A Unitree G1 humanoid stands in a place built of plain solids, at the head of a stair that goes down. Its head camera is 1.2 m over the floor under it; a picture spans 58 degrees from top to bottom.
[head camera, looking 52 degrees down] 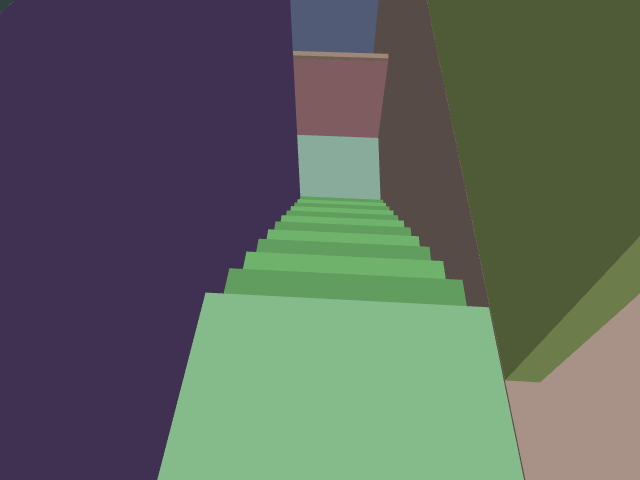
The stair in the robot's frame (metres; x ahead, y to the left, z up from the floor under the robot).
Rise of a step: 0.20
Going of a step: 0.23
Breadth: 0.90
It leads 3 degrees to the right of straight ahead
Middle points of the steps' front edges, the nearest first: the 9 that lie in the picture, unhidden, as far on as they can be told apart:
0.70 -0.08 0.00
0.93 -0.10 -0.20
1.16 -0.11 -0.41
1.40 -0.12 -0.61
1.63 -0.14 -0.81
1.86 -0.15 -1.02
2.10 -0.17 -1.22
2.33 -0.18 -1.42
2.57 -0.19 -1.62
